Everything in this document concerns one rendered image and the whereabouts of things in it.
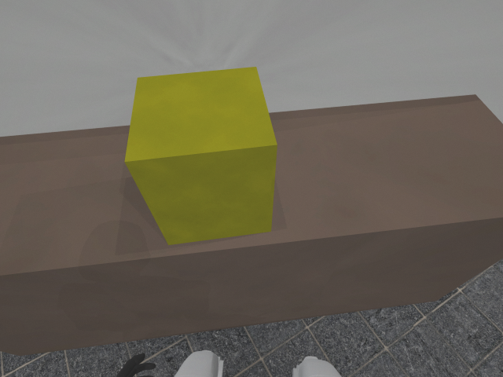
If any carton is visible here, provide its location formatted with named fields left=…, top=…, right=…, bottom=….
left=125, top=67, right=277, bottom=245

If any robot left thigh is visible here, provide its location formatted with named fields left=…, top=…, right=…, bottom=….
left=174, top=351, right=224, bottom=377

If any left robot hand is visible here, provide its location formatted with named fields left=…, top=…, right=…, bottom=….
left=116, top=353, right=156, bottom=377

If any pedestal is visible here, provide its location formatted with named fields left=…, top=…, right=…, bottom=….
left=0, top=94, right=503, bottom=356

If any robot right thigh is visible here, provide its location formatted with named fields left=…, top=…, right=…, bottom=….
left=292, top=359, right=342, bottom=377

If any robot thigh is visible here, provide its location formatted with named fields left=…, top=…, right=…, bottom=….
left=292, top=359, right=342, bottom=377
left=174, top=351, right=224, bottom=377

